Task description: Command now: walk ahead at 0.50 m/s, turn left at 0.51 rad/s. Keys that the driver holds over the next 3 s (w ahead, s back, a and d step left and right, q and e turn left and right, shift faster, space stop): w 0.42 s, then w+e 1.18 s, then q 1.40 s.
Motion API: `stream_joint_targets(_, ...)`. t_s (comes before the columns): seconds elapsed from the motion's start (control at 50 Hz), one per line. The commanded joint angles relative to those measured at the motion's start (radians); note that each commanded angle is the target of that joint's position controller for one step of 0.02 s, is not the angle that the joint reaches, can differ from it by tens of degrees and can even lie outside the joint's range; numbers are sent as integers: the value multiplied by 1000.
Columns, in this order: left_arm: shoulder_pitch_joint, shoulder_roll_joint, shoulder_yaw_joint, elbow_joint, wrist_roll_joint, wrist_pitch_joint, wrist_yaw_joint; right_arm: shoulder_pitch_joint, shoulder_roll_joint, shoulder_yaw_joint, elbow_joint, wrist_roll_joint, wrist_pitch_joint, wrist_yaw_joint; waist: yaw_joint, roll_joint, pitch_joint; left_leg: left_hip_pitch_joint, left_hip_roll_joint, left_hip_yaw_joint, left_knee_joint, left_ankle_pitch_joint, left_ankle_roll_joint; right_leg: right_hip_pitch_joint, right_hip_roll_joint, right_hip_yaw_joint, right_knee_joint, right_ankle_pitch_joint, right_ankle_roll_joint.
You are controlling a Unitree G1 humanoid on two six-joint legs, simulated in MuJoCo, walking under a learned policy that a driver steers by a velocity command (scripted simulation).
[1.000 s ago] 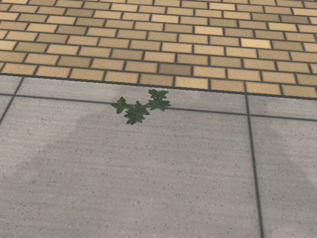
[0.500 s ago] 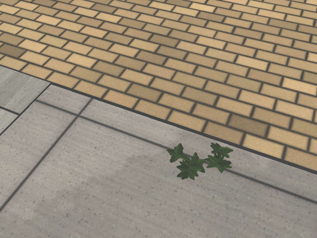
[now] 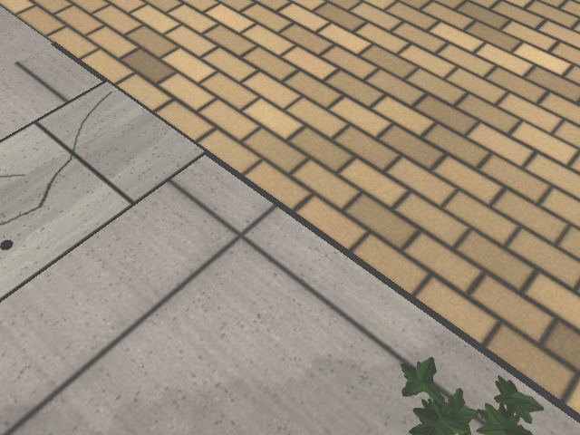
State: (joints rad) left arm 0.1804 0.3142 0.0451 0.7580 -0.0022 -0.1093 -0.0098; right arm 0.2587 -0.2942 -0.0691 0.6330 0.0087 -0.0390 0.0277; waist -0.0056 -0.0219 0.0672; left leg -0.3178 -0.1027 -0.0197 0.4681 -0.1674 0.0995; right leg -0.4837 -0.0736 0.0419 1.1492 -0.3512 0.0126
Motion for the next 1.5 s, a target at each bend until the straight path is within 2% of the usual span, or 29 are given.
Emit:
stream_joint_targets(0.02, 44, 106, 29, -50, 16, 5, 2, -31, -123, -31, -69, -4, -29, -16, 32, 57, -118, 148, 276, -320, -239, 274, 210, -128, -47, 21, -91, 76, 32)
stream_joint_targets(0.12, -123, 40, 1, -84, 14, 10, -7, 40, -143, -30, -7, 0, -29, -36, -36, 79, -61, 71, 198, -168, -256, 221, 137, -67, -9, -13, -444, 424, 55)
stream_joint_targets(0.22, -244, 62, 4, -124, -4, -2, -26, 127, -156, -31, 56, 10, -28, -33, -87, 91, -13, 191, 265, -231, -219, 124, 122, -86, 19, 1, -605, 461, 12)
stream_joint_targets(0.28, -224, 82, 13, -130, -2, -8, -35, 141, -160, -35, 81, 7, -14, -37, -66, 116, -15, 303, 313, -272, -157, 231, 102, -83, 31, -5, -647, 333, -33)
stream_joint_targets(0.32, -94, 112, 33, -97, 2, -13, -29, 113, -157, -32, 81, 7, -4, -39, 10, 122, -85, 315, 271, -237, -15, 490, 68, 105, 75, -55, -695, 299, -78)
stream_joint_targets(0.34, 49, 152, 50, -68, 10, -15, -24, 107, -129, -19, 72, -2, -3, -40, 76, 97, -209, 236, 218, -190, 177, 505, 37, 343, 15, -7, -657, 355, -126)
stream_joint_targets(0.36, 192, 235, 72, -51, 25, -13, -19, 190, -68, 3, 53, -3, -13, -38, 89, -74, -380, -87, 93, -115, 529, 223, -37, 737, -199, 319, -640, 302, -260)
stream_joint_targets(0.38, 263, 203, 69, -12, -1, -3, -28, 237, -47, 14, 64, 6, -25, -38, 94, -277, -453, -321, 0, -115, 772, -390, -79, 883, -318, 674, -794, 80, -345)
stream_joint_targets(0.4, 226, 137, 48, -17, -20, 2, -27, 154, -135, -6, 54, 23, -33, -34, 112, -158, -320, -435, 60, -166, 853, -376, -72, 802, -299, 649, -843, -94, -303)
stream_joint_targets(0.44, 105, 101, 31, -35, 1, 15, -21, -5, -134, -5, 11, 11, -43, -31, 76, -31, -104, -445, 151, -82, 772, -222, -68, 522, -217, 427, -895, 14, -255)
stream_joint_targets(0.52, 65, 84, 23, -40, -1, 11, -18, 31, -74, -2, 20, -13, -40, -31, 0, -67, -80, -310, 196, -55, 583, -139, -101, 343, -130, 285, -961, 292, -268)
stream_joint_targets(0.64, 139, 140, 47, -7, -20, 28, 9, -178, -31, 20, -26, -13, -56, -22, 56, -50, -46, -219, 148, -30, 172, 169, -152, 270, -68, 160, -972, 360, -232)
stream_joint_targets(0.72, 212, 145, 52, 14, -30, 48, 18, -275, -58, 12, -51, 3, -73, -8, 81, -60, -41, -158, 117, -51, 47, 210, -146, 315, -95, 226, -912, 290, -211)
stream_joint_targets(0.8, 196, 129, 52, 5, -22, 61, 25, -140, -123, -21, -16, 2, -86, -13, -16, -81, -101, 92, 118, -39, -47, 113, -84, 312, -71, 269, -739, 319, -152)
stream_joint_targets(0.82, 182, 79, 34, -13, -12, 59, 21, -9, -165, -38, 2, -14, -89, -22, -82, -36, -210, 310, 220, -121, -24, 84, -31, 223, -10, 224, -531, 277, -118)
stream_joint_targets(0.84, 257, -5, 9, -46, -9, 48, 21, 118, -251, -60, 18, -29, -78, -30, -90, 185, -370, 661, 449, -434, -33, -8, 80, -68, 119, 87, -189, -15, -52)
stream_joint_targets(0.86, 298, 23, 8, -64, -32, 39, 21, 152, -229, -56, 42, -17, -65, -21, -75, 357, -406, 698, 544, -731, -137, -226, 161, -263, 110, 84, 20, -260, -36)
stream_joint_targets(0.88, 240, 112, 34, -54, -44, 43, 22, 99, -147, -35, 34, -10, -64, -21, -84, 221, -265, 584, 500, -630, -166, -312, 125, -321, 54, 112, 105, -180, -32)
stream_joint_targets(0.94, 134, 98, 45, -76, -25, 63, 16, -35, -61, -7, 43, -18, -61, -20, -28, 140, -80, 293, 383, -300, -236, -56, 74, -257, -29, 75, 39, 7, -16)
stream_joint_targets(1.12, -17, 16, 22, -151, -20, 80, -20, -45, -139, -36, 110, -13, -70, -32, -30, 80, -23, 222, 350, 55, -327, 224, 76, -190, -46, 12, -322, 337, 0)
stream_joint_targets(1.24, -154, 37, 25, -225, -19, 83, -48, 21, -196, -55, 157, 16, -41, -34, -56, 76, 12, 362, 392, 150, -254, 353, 29, -154, -4, -70, -499, 266, -66)
stream_joint_targets(1.3, 37, 111, 70, -194, -14, 93, -43, 5, -230, -64, 155, 30, -19, -41, 75, 96, -119, 356, 359, 224, 84, 791, -17, 155, 114, -158, -561, 185, -141)
stream_joint_targets(1.32, 213, 175, 105, -144, -18, 102, -28, 23, -199, -50, 151, 19, -20, -45, 154, 55, -210, 193, 320, 239, 333, 684, -54, 442, 127, -111, -586, 226, -181)
stream_joint_targets(1.34, 253, 302, 130, -138, -29, 104, -9, 93, -79, -10, 98, -29, -34, -38, 91, -217, -282, -250, 179, 233, 722, -80, -123, 792, -137, 368, -631, 149, -330)
stream_joint_targets(1.36, 258, 278, 111, -180, -25, 84, -17, 65, -81, 5, 80, -21, -70, -26, 101, -197, -460, -414, 67, -18, 900, -446, -128, 901, -266, 802, -812, -15, -442)
stream_joint_targets(1.38, 238, 202, 87, -169, -16, 68, -26, -51, -160, -17, 54, 23, -88, -16, 135, -94, -352, -510, 123, -76, 922, -362, -109, 839, -243, 686, -855, -7, -377)
stream_joint_targets(1.4, 198, 179, 79, -163, -14, 58, -25, -85, -150, -11, 41, 27, -100, -16, 105, -67, -238, -512, 160, -62, 851, -273, -92, 700, -204, 555, -856, 59, -342)
stream_joint_targets(1.44, 79, 124, 60, -183, -5, 55, -19, -66, -150, -18, 62, -12, -95, -30, 19, -16, -142, -380, 221, -66, 697, -165, -101, 451, -128, 381, -871, 264, -296)
stream_joint_targets(1.5, 54, 120, 58, -188, -2, 49, -6, -44, -123, -15, 70, -24, -65, -28, -16, -32, -127, -290, 216, -50, 601, -104, -140, 310, -92, 305, -915, 404, -309)
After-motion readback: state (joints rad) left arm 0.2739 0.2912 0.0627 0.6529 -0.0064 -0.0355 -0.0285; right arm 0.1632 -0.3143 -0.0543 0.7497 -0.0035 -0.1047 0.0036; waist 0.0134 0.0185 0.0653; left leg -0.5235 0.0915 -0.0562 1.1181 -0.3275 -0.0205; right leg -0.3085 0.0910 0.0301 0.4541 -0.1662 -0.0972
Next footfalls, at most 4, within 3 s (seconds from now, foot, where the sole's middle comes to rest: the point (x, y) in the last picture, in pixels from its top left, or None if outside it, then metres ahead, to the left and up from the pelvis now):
0.34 right None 0.38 -0.14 -0.77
0.82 left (252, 354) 0.63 0.10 -0.77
1.32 right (380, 281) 0.83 -0.23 -0.77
1.78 left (355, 184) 1.17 -0.19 -0.77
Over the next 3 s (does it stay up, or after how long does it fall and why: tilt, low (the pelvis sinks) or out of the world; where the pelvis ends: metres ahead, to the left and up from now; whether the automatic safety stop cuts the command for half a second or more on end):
stays up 1.04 -0.21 0.01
